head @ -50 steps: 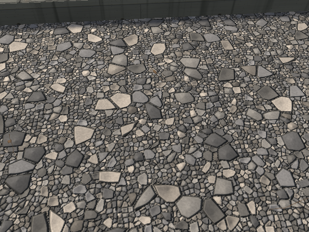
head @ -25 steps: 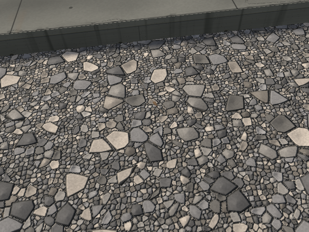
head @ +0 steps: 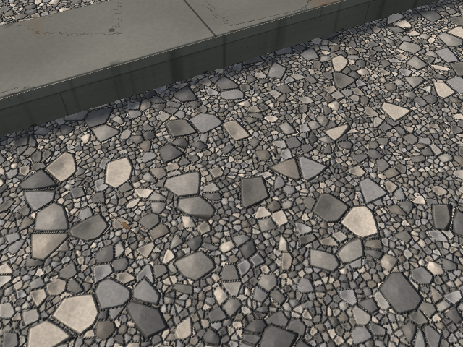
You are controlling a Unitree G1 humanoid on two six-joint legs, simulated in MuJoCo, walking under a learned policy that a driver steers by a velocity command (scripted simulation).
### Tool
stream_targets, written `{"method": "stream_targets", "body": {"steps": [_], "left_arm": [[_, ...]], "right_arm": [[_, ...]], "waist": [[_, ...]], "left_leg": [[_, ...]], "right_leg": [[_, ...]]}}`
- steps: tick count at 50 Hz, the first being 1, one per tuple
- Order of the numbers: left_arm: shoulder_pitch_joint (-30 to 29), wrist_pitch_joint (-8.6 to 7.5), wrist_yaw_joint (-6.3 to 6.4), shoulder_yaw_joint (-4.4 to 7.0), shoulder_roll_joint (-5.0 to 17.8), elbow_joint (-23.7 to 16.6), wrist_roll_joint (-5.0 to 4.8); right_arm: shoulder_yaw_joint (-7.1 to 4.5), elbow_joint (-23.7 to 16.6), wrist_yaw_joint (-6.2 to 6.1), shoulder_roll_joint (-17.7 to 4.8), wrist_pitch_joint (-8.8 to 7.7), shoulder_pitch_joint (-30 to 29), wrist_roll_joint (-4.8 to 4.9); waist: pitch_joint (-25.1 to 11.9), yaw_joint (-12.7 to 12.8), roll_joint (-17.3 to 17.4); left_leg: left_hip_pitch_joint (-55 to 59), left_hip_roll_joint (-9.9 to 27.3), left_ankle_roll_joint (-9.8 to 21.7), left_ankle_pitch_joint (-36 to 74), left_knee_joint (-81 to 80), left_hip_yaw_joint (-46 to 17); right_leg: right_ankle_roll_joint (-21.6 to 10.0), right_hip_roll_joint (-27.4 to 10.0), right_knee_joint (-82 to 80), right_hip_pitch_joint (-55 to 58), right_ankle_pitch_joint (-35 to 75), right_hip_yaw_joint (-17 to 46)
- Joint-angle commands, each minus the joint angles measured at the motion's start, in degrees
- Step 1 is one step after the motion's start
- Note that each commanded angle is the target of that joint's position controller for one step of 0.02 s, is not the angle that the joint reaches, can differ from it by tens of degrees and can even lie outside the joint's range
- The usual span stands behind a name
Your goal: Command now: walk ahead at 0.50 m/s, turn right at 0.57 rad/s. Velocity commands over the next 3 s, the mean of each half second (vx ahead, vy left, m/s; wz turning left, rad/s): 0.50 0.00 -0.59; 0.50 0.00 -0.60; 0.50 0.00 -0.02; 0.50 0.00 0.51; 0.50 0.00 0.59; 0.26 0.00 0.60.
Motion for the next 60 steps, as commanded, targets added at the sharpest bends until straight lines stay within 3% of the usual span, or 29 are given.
{"method": "stream_targets", "body": {"steps": [1,4,8,10,11,12,13,14,15,16,17,18,19,23,28,32,35,37,38,39,40,41,42,44,47,52,55,58,60], "left_arm": [[-1.18,-0.64,-0.84,-0.18,0.81,-4.66,0.11],[-6.81,-1.07,-2.08,-0.68,0.16,-6.29,0.15],[-11.61,-0.77,-3.19,-0.47,1.12,-8.92,0.13],[-9.92,-0.44,-3.36,0.47,3.01,-9.30,0.49],[-5.73,-0.22,-3.26,1.42,4.66,-8.48,0.59],[3.12,0.01,-2.86,3.03,7.14,-6.01,0.41],[13.42,0.61,-1.74,5.07,11.59,-3.20,0.03],[10.50,0.10,-1.34,5.58,18.25,-3.95,-0.64],[11.58,-1.11,-1.81,4.05,13.58,-6.12,-0.19],[9.68,-2.18,-2.11,2.93,10.28,-5.27,0.39],[6.75,-2.70,-2.10,2.44,9.02,-5.25,0.39],[2.81,-2.75,-1.96,1.91,7.40,-5.74,0.55],[0.45,-2.81,-1.72,1.35,6.11,-6.61,1.23],[1.05,-3.23,-0.51,1.52,7.03,-5.91,0.95],[5.38,-2.63,0.72,1.79,7.90,-3.39,0.51],[8.68,-2.16,0.89,1.83,7.57,-1.19,-0.05],[8.59,-1.38,1.27,1.96,7.47,-0.59,0.02],[7.03,-1.05,1.12,1.38,5.75,-1.03,0.21],[6.45,-1.20,0.82,0.20,2.79,-2.11,0.95],[14.46,-1.68,0.82,-0.97,-1.14,-3.15,-0.20],[15.66,-2.00,0.99,-0.59,3.64,-2.62,-0.97],[9.59,-1.80,0.95,0.55,7.75,-2.57,-0.96],[5.18,-1.52,1.01,0.80,8.23,-3.39,-0.31],[2.32,-1.36,0.55,1.03,6.35,-4.40,0.31],[2.29,-0.45,0.02,0.27,2.44,-5.09,-0.24],[-2.97,-0.79,-1.08,-0.44,1.24,-6.84,0.12],[-9.38,-1.63,-2.02,-1.44,-0.81,-8.26,0.41],[-13.83,-2.18,-2.71,-1.49,0.01,-9.98,0.42],[-13.36,-2.60,-2.93,-0.75,2.04,-10.10,0.75]], "right_arm": [[-2.14,-3.56,-0.41,-8.90,-0.92,-4.03,0.17],[-2.46,-2.88,-0.75,-10.20,-0.28,-2.75,0.57],[-3.22,-1.45,-0.84,-12.38,1.00,-0.17,1.83],[-3.79,-1.43,-1.06,-14.13,1.75,-0.45,2.46],[-4.03,-1.55,-1.20,-14.84,2.21,-0.78,2.76],[-3.74,-1.84,-1.38,-14.23,2.59,-1.50,2.92],[-2.64,-2.57,-1.58,-11.61,2.45,-0.31,1.36],[0.14,-6.33,-0.90,-3.17,1.15,4.54,-1.16],[-0.34,-6.63,-0.21,-7.63,-0.89,-0.76,0.92],[-1.15,-8.35,0.18,-10.66,-1.99,-6.09,3.04],[-0.82,-8.29,-0.07,-9.82,-2.64,-6.61,2.46],[-1.04,-7.51,-0.50,-9.82,-2.74,-6.28,0.91],[-1.35,-7.13,-0.50,-10.18,-2.23,-5.13,0.35],[-1.03,-7.71,-0.50,-7.71,-0.13,-6.50,-0.55],[0.05,-10.70,0.10,-5.16,-0.33,-17.09,-0.03],[-0.20,-12.63,1.02,-6.34,-1.14,-21.38,0.73],[-0.94,-12.54,1.31,-7.93,-1.84,-19.44,0.87],[-2.22,-10.48,0.71,-9.82,-2.36,-10.70,0.45],[-3.05,-9.68,0.25,-12.45,-2.56,-2.22,-0.52],[-4.21,-8.13,0.09,-17.03,-1.84,4.55,-1.19],[-3.54,-7.65,0.55,-13.22,-1.41,4.97,0.67],[-2.40,-8.57,0.27,-8.84,-1.02,2.03,0.88],[-1.87,-8.90,0.03,-7.51,-0.49,-0.94,0.30],[-1.07,-8.08,-0.21,-5.52,-0.32,-3.67,-0.43],[-1.42,-6.70,-0.19,-6.06,-0.99,-3.63,0.29],[-2.39,-5.09,-0.37,-9.29,-0.84,-3.27,0.39],[-2.25,-3.23,-0.31,-9.95,-0.28,0.33,1.05],[-2.47,-0.92,0.10,-11.90,0.77,3.58,2.56],[-2.66,-0.05,0.05,-13.32,1.56,3.97,3.08]], "waist": [[-0.10,1.06,6.68],[1.34,-0.91,5.92],[2.93,-1.43,5.96],[0.79,0.81,7.34],[-2.06,3.59,7.78],[-6.51,8.64,6.58],[-11.82,12.68,1.15],[-15.85,4.72,-14.91],[-22.55,9.00,-7.58],[-14.06,9.44,-4.09],[-9.55,7.04,-0.53],[-6.73,4.59,1.25],[-5.84,2.58,0.08],[-3.56,1.59,0.59],[-0.61,5.46,-1.17],[-0.03,6.88,-1.65],[-0.62,5.46,-3.71],[-4.81,0.87,-4.34],[-12.76,-2.99,-0.62],[-21.57,-0.76,16.06],[-20.93,-0.95,18.53],[-12.38,-2.54,11.72],[-7.16,-2.09,7.58],[-1.80,0.31,7.71],[-0.60,1.41,8.89],[-0.13,0.58,6.66],[1.33,-1.91,5.24],[3.54,-1.82,5.64],[2.53,0.10,6.83]], "left_leg": [[3.04,16.08,9.09,14.09,-10.11,-7.72],[3.83,15.42,7.89,15.30,-10.29,-2.21],[9.63,17.47,6.23,19.18,-7.93,1.04],[12.06,17.65,5.07,35.53,-1.33,3.17],[11.98,17.07,4.34,44.05,5.91,4.42],[7.99,15.17,2.73,46.21,17.50,6.31],[-5.59,12.78,0.10,30.83,34.93,6.43],[-30.90,1.18,-3.32,-21.14,54.82,1.86],[-36.64,0.49,-2.48,-23.49,61.05,-11.36],[-41.04,2.96,-1.20,-17.40,60.09,-11.42],[-38.76,5.35,-0.50,-12.24,55.15,-11.39],[-34.84,7.06,-0.94,-9.07,50.29,-11.56],[-30.86,8.11,-1.23,-6.78,47.64,-12.08],[-27.95,6.87,-4.46,-0.60,38.41,-10.41],[-24.65,3.09,-5.68,15.82,18.53,-10.18],[-22.71,1.53,-4.35,16.45,11.83,-11.58],[-19.76,0.94,-2.42,9.41,9.58,-11.99],[-6.73,1.02,0.42,8.72,6.48,-10.39],[8.56,8.88,4.05,7.42,8.69,-17.18],[29.99,22.77,13.54,-1.66,5.73,-41.94],[30.42,26.25,14.83,-15.89,1.11,-54.10],[23.14,23.42,12.02,-18.21,-0.60,-45.54],[15.53,20.82,9.83,-12.39,-1.31,-36.82],[5.12,16.52,8.26,-1.02,-4.17,-26.08],[1.14,15.53,9.07,5.43,-7.95,-18.03],[3.09,15.16,9.08,14.81,-9.75,-7.68],[2.45,14.15,8.34,15.36,-10.21,-3.77],[6.66,16.43,8.77,17.64,-9.41,-5.53],[9.76,17.51,8.02,27.28,-5.26,-6.37]], "right_leg": [[0.18,-2.38,-7.24,-3.80,8.13,1.27],[-0.55,-1.34,-16.23,-1.10,14.38,-1.97],[-2.80,-0.01,-22.37,-0.07,11.11,-4.51],[-5.01,3.07,-23.48,5.14,5.32,-7.37],[-6.46,5.45,-24.13,11.36,3.17,-9.06],[-8.49,8.16,-27.46,23.79,6.02,-10.01],[-11.45,4.47,-28.42,41.75,6.15,-1.45],[-21.62,-10.14,-34.68,57.54,-5.31,31.54],[-23.56,-13.74,-43.01,59.32,-13.81,44.19],[-20.50,-12.45,-44.29,54.02,-9.28,36.46],[-18.59,-9.97,-43.99,46.09,-3.29,29.65],[-17.08,-7.71,-44.11,38.85,3.29,24.31],[-16.56,-6.05,-45.17,34.01,8.20,21.15],[-17.06,-3.44,-47.75,25.82,17.07,15.23],[-13.14,0.28,-47.08,22.59,11.27,11.93],[-12.17,-1.53,-43.14,26.41,8.58,16.54],[-11.19,-2.98,-38.04,30.73,11.34,20.83],[-8.96,0.13,-30.21,29.38,17.78,19.85],[-6.87,3.27,-16.10,22.91,13.37,16.20],[-2.03,12.14,3.88,2.35,-13.65,8.14],[-1.14,8.34,13.34,-6.79,-19.80,8.17],[-0.56,5.65,15.94,-9.26,-14.61,8.04],[-0.26,3.61,15.10,-7.96,-10.30,5.55],[-0.41,0.50,10.00,-4.17,-5.69,4.91],[-0.26,-1.16,5.16,-2.52,-3.95,2.80],[0.19,-1.71,-8.17,-3.64,8.99,0.96],[-0.77,0.11,-18.38,1.10,14.27,-1.69],[-2.15,1.30,-24.78,1.94,10.73,-3.30],[-3.42,3.01,-28.25,5.74,6.30,-4.46]]}}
